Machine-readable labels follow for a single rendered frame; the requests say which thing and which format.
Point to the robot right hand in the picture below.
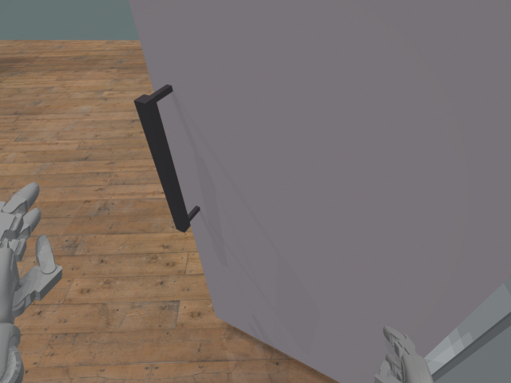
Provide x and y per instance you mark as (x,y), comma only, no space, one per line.
(411,369)

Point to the left robot forearm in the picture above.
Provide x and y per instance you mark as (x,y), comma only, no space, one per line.
(11,365)

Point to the handle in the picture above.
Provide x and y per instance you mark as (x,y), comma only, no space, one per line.
(154,131)

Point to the fridge door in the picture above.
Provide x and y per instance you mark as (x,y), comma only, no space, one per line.
(351,160)

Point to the robot left hand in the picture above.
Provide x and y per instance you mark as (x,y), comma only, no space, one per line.
(16,225)

